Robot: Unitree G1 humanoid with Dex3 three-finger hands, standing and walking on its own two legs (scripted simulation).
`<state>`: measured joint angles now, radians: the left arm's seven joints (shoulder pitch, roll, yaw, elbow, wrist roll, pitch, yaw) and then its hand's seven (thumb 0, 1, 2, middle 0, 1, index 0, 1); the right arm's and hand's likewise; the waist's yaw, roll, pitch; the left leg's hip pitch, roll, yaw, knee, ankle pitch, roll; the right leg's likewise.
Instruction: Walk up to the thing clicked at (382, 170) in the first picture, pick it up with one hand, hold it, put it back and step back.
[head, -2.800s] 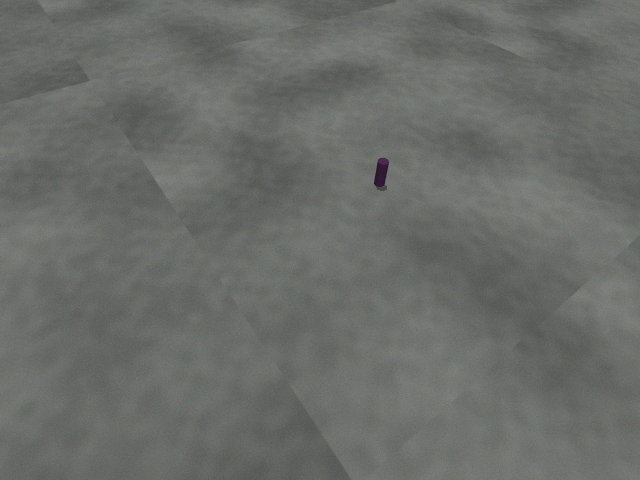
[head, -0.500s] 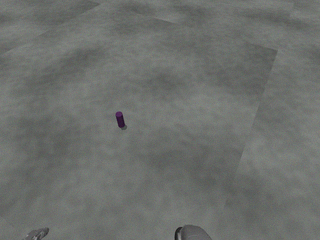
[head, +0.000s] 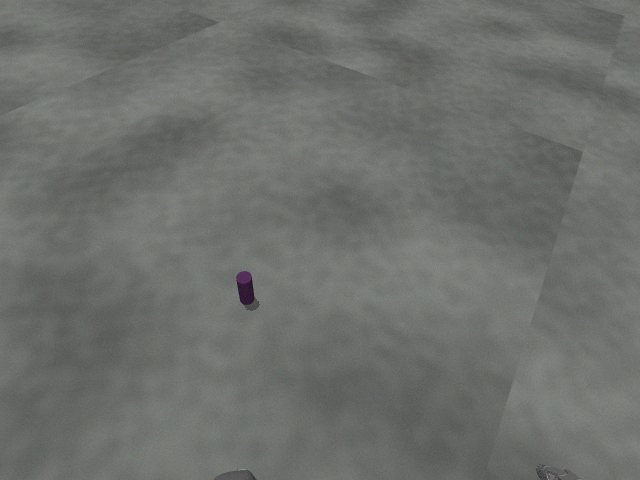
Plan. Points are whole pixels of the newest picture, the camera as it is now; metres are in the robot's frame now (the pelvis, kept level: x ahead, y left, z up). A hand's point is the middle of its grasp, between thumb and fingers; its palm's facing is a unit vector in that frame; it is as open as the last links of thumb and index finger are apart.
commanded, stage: walk up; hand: left
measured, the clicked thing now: (245, 288) +0.81 +0.21 -0.69
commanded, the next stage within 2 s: none
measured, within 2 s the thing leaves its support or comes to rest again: neither
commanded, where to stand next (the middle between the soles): +0.47 +0.00 m, yaw +1 degrees
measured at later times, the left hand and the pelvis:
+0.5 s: hand (140, 394) +0.25 +0.25 -0.10, palm faces -0.01 -0.91 -0.42, open 7.4 cm; pelvis +0.18 -0.03 +0.01, yaw +1 degrees
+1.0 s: hand (156, 309) +0.40 +0.27 -0.13, palm faces -0.06 -0.92 -0.39, open 7.4 cm; pelvis +0.34 +0.00 +0.01, yaw +1 degrees
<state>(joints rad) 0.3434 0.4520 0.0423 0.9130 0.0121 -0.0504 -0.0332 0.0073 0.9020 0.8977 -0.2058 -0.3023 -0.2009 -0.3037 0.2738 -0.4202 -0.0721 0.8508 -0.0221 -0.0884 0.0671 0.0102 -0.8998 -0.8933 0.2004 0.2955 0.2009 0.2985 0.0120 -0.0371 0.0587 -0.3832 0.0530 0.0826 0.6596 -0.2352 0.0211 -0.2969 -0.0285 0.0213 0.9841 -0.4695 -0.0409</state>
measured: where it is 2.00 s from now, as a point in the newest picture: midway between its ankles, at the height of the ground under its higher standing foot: (304, 403)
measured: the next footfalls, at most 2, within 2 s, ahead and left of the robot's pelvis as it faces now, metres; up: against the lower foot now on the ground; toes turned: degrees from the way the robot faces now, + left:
right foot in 0.30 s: +0.26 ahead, -0.15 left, +0.00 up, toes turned -5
left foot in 0.68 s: +0.38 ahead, +0.13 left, +0.00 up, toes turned +6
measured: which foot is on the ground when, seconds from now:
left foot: down 0.00-0.32, up 0.34-0.66, down 0.68-1.00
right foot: up 0.00-0.28, down 0.30-0.70, up 0.72-1.00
